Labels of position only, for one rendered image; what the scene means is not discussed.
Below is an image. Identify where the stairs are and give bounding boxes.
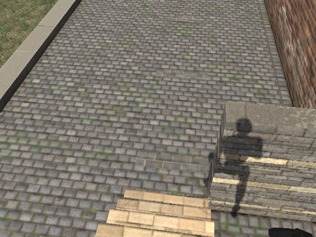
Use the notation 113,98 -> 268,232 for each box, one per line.
95,189 -> 214,237

